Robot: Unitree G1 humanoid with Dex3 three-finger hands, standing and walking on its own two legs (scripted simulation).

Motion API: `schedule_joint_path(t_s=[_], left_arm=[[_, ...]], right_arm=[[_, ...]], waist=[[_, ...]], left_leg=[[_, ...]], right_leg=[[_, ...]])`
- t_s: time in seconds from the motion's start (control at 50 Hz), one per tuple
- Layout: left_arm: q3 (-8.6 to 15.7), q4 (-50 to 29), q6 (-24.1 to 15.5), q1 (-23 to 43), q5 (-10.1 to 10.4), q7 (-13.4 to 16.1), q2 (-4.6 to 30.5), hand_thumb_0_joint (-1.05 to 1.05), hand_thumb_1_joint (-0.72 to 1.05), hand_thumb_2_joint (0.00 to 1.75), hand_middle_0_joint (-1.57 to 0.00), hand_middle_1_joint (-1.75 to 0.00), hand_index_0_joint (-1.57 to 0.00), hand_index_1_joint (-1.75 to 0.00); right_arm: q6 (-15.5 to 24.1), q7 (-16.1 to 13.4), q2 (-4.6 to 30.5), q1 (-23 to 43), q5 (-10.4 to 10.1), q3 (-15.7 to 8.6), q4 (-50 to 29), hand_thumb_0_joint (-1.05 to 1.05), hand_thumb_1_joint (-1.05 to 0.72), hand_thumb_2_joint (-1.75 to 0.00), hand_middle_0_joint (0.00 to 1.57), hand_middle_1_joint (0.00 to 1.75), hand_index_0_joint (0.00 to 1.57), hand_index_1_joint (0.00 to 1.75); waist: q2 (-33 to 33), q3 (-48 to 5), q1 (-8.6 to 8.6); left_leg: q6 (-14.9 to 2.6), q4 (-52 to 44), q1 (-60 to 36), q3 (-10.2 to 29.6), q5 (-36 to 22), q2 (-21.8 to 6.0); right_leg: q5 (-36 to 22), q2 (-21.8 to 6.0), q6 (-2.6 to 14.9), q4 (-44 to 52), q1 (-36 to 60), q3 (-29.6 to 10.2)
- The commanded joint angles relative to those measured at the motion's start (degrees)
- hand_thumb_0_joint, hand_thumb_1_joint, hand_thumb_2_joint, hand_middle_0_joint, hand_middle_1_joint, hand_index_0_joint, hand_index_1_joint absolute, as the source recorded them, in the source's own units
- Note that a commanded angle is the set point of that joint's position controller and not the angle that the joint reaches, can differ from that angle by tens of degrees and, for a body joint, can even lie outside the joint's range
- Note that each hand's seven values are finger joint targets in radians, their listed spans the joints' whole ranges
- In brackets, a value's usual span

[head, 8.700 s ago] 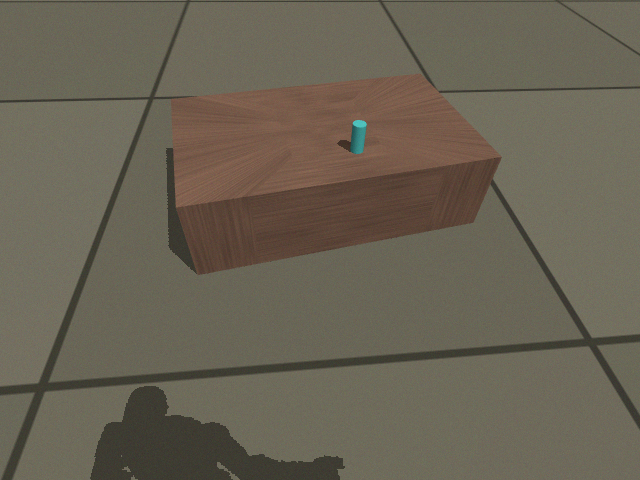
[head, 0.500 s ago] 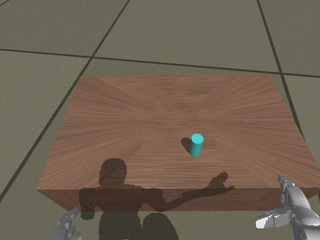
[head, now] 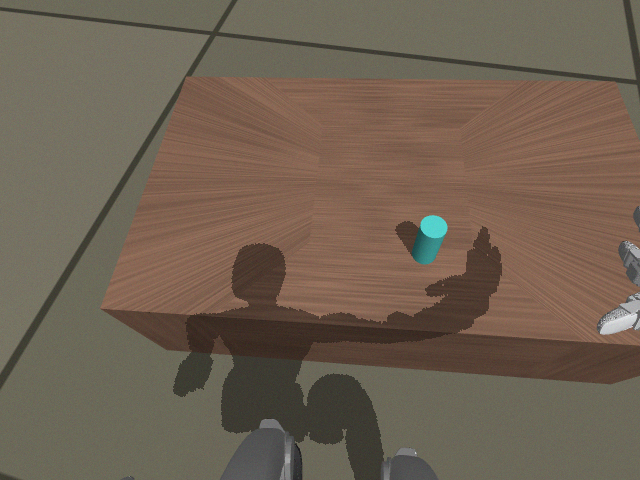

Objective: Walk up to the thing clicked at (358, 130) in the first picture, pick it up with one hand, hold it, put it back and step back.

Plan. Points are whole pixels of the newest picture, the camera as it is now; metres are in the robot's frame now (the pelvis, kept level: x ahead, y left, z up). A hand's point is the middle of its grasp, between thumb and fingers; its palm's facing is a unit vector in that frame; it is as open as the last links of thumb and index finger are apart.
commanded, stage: go down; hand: right
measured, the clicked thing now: (428, 241) +0.58 -0.15 -0.28
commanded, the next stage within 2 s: approach in 1.18 s
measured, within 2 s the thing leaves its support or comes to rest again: neither
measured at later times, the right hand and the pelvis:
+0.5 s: hand (623, 226) +0.45 -0.33 +0.01, palm faces +0.09 +0.99 -0.07, open 17.3 cm; pelvis +0.00 +0.00 -0.02, yaw +1 degrees
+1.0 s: hand (631, 201) +0.48 -0.34 +0.02, palm faces +0.09 +1.00 -0.05, open 17.4 cm; pelvis +0.00 -0.01 -0.03, yaw +2 degrees
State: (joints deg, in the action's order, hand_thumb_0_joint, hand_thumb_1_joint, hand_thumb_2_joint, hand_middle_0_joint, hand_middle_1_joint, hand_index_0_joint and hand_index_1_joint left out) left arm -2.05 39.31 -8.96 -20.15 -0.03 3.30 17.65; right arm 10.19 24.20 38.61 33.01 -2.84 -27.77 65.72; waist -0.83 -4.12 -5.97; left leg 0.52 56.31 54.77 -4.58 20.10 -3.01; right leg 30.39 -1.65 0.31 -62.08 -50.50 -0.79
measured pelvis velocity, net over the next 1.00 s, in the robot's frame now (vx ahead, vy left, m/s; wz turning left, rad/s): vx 0.00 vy -0.01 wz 0.04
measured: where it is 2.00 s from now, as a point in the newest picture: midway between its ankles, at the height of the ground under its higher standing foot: outside the picture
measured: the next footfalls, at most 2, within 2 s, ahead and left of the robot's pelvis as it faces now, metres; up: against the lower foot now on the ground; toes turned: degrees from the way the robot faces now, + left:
none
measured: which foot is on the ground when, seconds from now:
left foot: down 0.00-1.00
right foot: down 0.00-1.00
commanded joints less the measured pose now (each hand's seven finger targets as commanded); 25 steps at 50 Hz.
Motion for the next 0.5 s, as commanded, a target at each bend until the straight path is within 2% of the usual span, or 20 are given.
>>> schedule_joint_path(t_s=[0.0, 0.02, 0.04, 0.06, 0.08, 0.18, 0.2, 0.24, 0.28, 0.3, 0.32, 0.34, 0.36, 0.38, 0.4, 0.42, 0.46, 0.48], left_arm=[[3.71, -3.8, -1.63, -6.38, 0.11, 0.75, 11.37, 0.0, 0.92, 0.89, -0.19, -0.29, -0.19, -0.29], [3.36, -3.62, -1.64, -6.65, 0.07, 0.72, 11.37, 0.0, 0.92, 0.89, -0.19, -0.29, -0.19, -0.29], [3.18, -3.43, -1.45, -6.78, -0.1, 0.65, 11.47, 0.0, 0.92, 0.88, -0.19, -0.29, -0.19, -0.29], [3.01, -3.41, -1.5, -7.01, -0.05, 0.54, 11.17, 0.0, 0.92, 0.89, -0.19, -0.29, -0.19, -0.29], [2.97, -3.11, -1.52, -7.3, -0.06, 0.48, 11.44, 0.0, 0.92, 0.89, -0.19, -0.29, -0.19, -0.29], [2.16, -2.94, -1.15, -7.7, -0.42, 0.02, 11.63, 0.0, 0.91, 0.89, -0.19, -0.3, -0.19, -0.29], [1.94, -2.59, -1.04, -8.43, -0.41, -0.05, 11.64, 0.0, 0.91, 0.9, -0.19, -0.3, -0.19, -0.3], [1.64, -2.82, -0.94, -8.23, -0.54, -0.27, 11.58, 0.0, 0.91, 0.9, -0.19, -0.3, -0.19, -0.3], [1.33, -3.14, -0.71, -8.43, -0.59, -0.48, 11.63, 0.0, 0.91, 0.9, -0.19, -0.3, -0.19, -0.3], [1.57, -2.89, -0.67, -8.73, -0.67, -0.5, 11.94, 0.0, 0.91, 0.9, -0.19, -0.3, -0.19, -0.3], [1.44, -2.7, -0.61, -8.64, -0.78, -0.62, 12.06, 0.0, 0.9, 0.91, -0.19, -0.3, -0.18, -0.3], [1.61, -2.48, -0.52, -9.27, -0.84, -0.64, 12.34, 0.0, 0.9, 0.91, -0.19, -0.3, -0.18, -0.3], [1.36, -2.66, -0.41, -9.47, -0.87, -0.72, 12.19, 0.0, 0.89, 0.91, -0.18, -0.3, -0.18, -0.3], [1.24, -3.02, -0.31, -9.25, -0.85, -0.87, 11.94, 0.0, 0.9, 0.91, -0.18, -0.3, -0.18, -0.3], [1.14, -2.88, -0.22, -9.55, -0.8, -0.95, 11.95, 0.0, 0.9, 0.91, -0.18, -0.3, -0.18, -0.3], [1.05, -3.04, -0.26, -9.48, -0.77, -0.98, 11.94, 0.0, 0.9, 0.91, -0.19, -0.3, -0.18, -0.3], [1.06, -2.93, 0.01, -9.4, -0.84, -1.07, 12.11, 0.0, 0.9, 0.91, -0.19, -0.3, -0.18, -0.3], [1.1, -2.98, 0.07, -9.39, -0.87, -1.13, 12.16, 0.0, 0.9, 0.91, -0.19, -0.3, -0.18, -0.3]], right_arm=[[5.87, 1.3, 23.91, 20.91, -0.67, -4.4, -6.65, 0.0, 0.55, -0.02, 0.06, 0.04, 0.05, 0.04], [6.42, 1.68, 25.19, 22.08, -0.82, -5.1, -7.82, 0.0, 0.55, -0.02, 0.06, 0.04, 0.05, 0.04], [6.71, 1.94, 25.88, 23.92, -0.84, -4.98, -7.02, 0.0, 0.56, -0.03, 0.06, 0.05, 0.05, 0.05], [6.54, 2.33, 24.46, 22.89, -0.76, -4.45, -4.85, 0.0, 0.55, -0.03, 0.06, 0.05, 0.05, 0.05], [6.72, 2.66, 25.75, 23.23, -0.81, -5.22, -5.36, 0.0, 0.55, -0.03, 0.06, 0.04, 0.05, 0.04], [7.57, 3.7, 27.18, 24.82, -0.8, -5.57, -2.83, 0.0, 0.5, -0.03, 0.07, 0.04, 0.06, 0.04], [7.81, 4.09, 27.63, 26.21, -1.04, -5.97, -2.81, 0.0, 0.51, -0.03, 0.07, 0.04, 0.06, 0.04], [8.32, 4.57, 29.32, 27.46, -1.17, -6.88, -4.33, 0.0, 0.5, -0.03, 0.07, 0.04, 0.06, 0.04], [8.23, 4.99, 28.08, 25.75, -1.36, -6.39, -1.45, 0.0, 0.5, -0.03, 0.07, 0.04, 0.06, 0.04], [8.66, 5.14, 28.42, 28.23, -1.44, -6.6, -3.27, 0.0, 0.49, -0.04, 0.07, 0.04, 0.06, 0.04], [8.77, 5.27, 29.36, 27.05, -1.47, -7.23, -2.2, 0.0, 0.49, -0.03, 0.07, 0.04, 0.06, 0.04], [9.27, 5.49, 30.94, 30.1, -1.65, -7.94, -5.79, 0.0, 0.5, -0.03, 0.07, 0.04, 0.06, 0.04], [8.89, 5.52, 29.84, 27.67, -1.31, -7.42, -2.19, 0.0, 0.5, -0.04, 0.07, 0.04, 0.06, 0.04], [8.94, 5.58, 30.35, 27.63, -1.53, -7.97, -3.53, 0.0, 0.5, -0.03, 0.07, 0.04, 0.06, 0.04], [8.8, 5.67, 29.87, 27.67, -1.6, -8.04, -1.59, 0.0, 0.5, -0.04, 0.07, 0.04, 0.06, 0.04], [8.95, 5.76, 30.71, 28.35, -1.85, -8.48, -4.25, 0.0, 0.51, -0.03, 0.07, 0.04, 0.06, 0.04], [8.96, 5.71, 31.74, 28.68, -1.39, -8.81, -2.65, 0.0, 0.5, -0.03, 0.07, 0.04, 0.06, 0.04], [9.15, 5.86, 31.15, 28.93, -1.67, -8.79, -3.1, 0.0, 0.5, -0.04, 0.07, 0.04, 0.06, 0.04]], waist=[[7.58, -23.66, 0.69], [8.67, -25.25, 1.14], [9.79, -25.14, 0.69], [8.36, -25.4, 0.17], [8.64, -26.36, 0.29], [9.85, -25.06, -0.15], [9.9, -26.63, -0.68], [12.17, -27.93, -0.3], [10.4, -26.44, -0.79], [11.85, -27.7, -1.12], [12.09, -28.13, -0.88], [14.11, -30.9, -0.67], [11.98, -29.97, -1.12], [12.45, -29.68, -0.84], [11.39, -29.05, -1.45], [12.26, -29.87, -0.83], [11.99, -28.52, -1.14], [12.41, -28.82, -1.19]], left_leg=[[-2.49, -4.47, -16.29, 2.99, -8.53, 1.39], [-2.62, -4.04, -16.13, 2.98, -9.35, 1.35], [-2.52, -4.28, -15.72, 3.11, -9.1, 1.38], [-2.46, -4.49, -17.02, 3.32, -9.74, 1.29], [-2.51, -3.94, -16.65, 3.31, -10.8, 1.37], [-2.57, -3.31, -14.14, 3.24, -10.76, 1.7], [-2.79, -2.57, -13.46, 3.07, -12.03, 1.82], [-2.96, -1.84, -13.03, 3.11, -13.71, 1.75], [-2.9, -1.63, -12.15, 2.82, -13.38, 2.0], [-2.98, -1.37, -10.17, 2.82, -13.1, 2.14], [-3.06, -0.9, -10.08, 2.56, -13.24, 2.17], [-3.16, -0.61, -9.89, 2.72, -14.33, 2.19], [-3.11, -0.54, -10.38, 2.53, -14.8, 2.32], [-3.14, -0.65, -11.26, 2.73, -15.18, 2.17], [-3.12, -0.72, -11.28, 2.79, -14.99, 2.26], [-3.17, -0.5, -12.02, 2.75, -15.42, 2.19], [-3.11, -0.72, -10.34, 2.62, -13.17, 2.38], [-3.08, -0.45, -9.7, 2.52, -12.95, 2.42]], right_leg=[[-15.93, 0.93, 0.47, 9.38, 6.32, -1.9], [-17.25, 0.79, 0.33, 9.03, 7.29, -1.95], [-16.88, 0.82, 0.4, 8.79, 7.25, -1.76], [-16.67, 0.91, 0.63, 8.41, 6.27, -1.5], [-17.85, 0.79, 0.57, 7.86, 6.11, -1.58], [-18.46, 0.7, 0.66, 6.65, 5.39, -1.61], [-20.44, 0.46, 0.45, 6.19, 5.44, -2.05], [-23.26, 0.35, 0.23, 5.42, 6.12, -2.0], [-23.35, 0.16, 0.32, 5.05, 5.53, -2.22], [-24.48, -0.09, 0.2, 4.63, 7.02, -2.59], [-25.46, -0.27, 0.05, 4.6, 7.28, -2.79], [-27.81, -0.41, -0.23, 4.11, 9.49, -2.87], [-28.57, -0.43, -0.09, 3.78, 8.85, -2.8], [-27.46, -0.22, 0.03, 3.59, 7.43, -2.39], [-26.62, -0.25, 0.04, 3.58, 6.39, -2.48], [-26.73, -0.26, 0.08, 3.82, 6.25, -2.46], [-24.56, -0.26, 0.25, 4.05, 5.66, -2.72], [-24.63, -0.44, 0.17, 4.08, 6.32, -3.06]])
